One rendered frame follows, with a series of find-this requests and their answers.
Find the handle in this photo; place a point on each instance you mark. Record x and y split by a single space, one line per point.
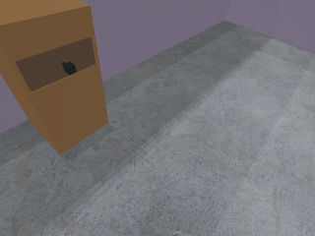
69 68

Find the drawer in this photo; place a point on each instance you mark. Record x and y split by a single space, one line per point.
45 68

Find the cabinet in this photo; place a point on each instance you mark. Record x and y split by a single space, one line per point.
68 110

